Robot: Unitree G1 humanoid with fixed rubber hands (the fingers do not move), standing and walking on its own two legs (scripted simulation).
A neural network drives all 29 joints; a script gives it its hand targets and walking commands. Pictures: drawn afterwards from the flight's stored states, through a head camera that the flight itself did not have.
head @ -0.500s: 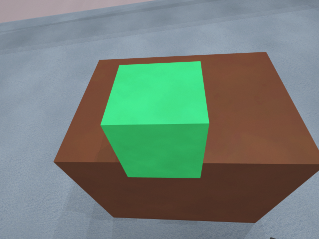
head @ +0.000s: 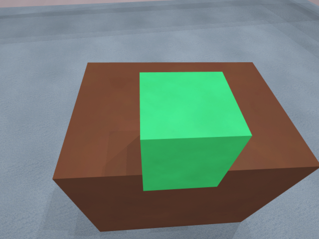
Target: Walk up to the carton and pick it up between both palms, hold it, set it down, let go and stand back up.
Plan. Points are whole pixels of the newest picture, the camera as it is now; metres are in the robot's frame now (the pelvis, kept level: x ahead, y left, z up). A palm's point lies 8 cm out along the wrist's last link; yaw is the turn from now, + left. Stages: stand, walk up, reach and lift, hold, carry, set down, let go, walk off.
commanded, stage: walk up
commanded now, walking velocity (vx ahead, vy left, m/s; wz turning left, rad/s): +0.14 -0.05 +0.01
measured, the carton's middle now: (181, 133) +0.37 -0.03 +0.05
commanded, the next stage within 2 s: none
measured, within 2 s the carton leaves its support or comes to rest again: neither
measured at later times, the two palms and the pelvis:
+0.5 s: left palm out of the picture +0.04 +0.14 -0.14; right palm out of the picture +0.00 -0.31 -0.16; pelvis +0.02 -0.09 +0.00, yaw +0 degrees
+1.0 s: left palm out of the picture +0.00 +0.17 -0.15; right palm out of the picture -0.06 -0.27 -0.16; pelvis +0.01 -0.06 -0.01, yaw +0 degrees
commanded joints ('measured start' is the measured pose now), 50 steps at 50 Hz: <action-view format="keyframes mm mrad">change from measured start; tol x16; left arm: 1 -24 31 -3 -11 -4 -15 4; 50 53 24 -36 16 -3 -36 35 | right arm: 1 143 -143 -23 34 -9 -20 -10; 50 60 -86 -45 76 -10 79 -1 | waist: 1 12 94 113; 13 28 217 13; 18 27 -208 -76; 21 33 -92 132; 34 29 -113 90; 44 130 284 97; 50 53 -104 192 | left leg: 1 185 350 -235 39 929 -24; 3 125 362 -281 -7 599 -34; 6 -77 174 -47 36 1010 -31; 14 33 202 -94 205 830 28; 17 -192 98 -59 356 -155 -46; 19 -172 94 -71 376 -336 -53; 31 -180 61 -56 493 -135 -89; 39 -111 128 -153 15 43 -41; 43 -381 159 -210 -129 -273 -13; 50 -166 73 -104 93 -159 -37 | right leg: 1 -249 -28 38 -34 -44 -10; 13 172 14 -41 -493 174 -57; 17 585 -282 228 -554 1049 -157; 21 145 -248 235 -754 301 -203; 29 47 -182 198 -850 -129 -172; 44 378 -102 78 -563 43 -109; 50 38 -176 203 -707 -220 -115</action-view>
